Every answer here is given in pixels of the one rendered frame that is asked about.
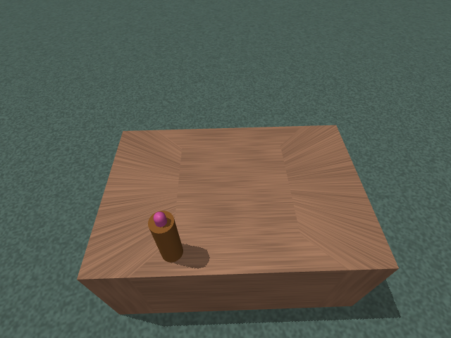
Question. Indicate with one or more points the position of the bottle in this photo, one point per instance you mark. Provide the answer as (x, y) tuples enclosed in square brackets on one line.
[(164, 231)]

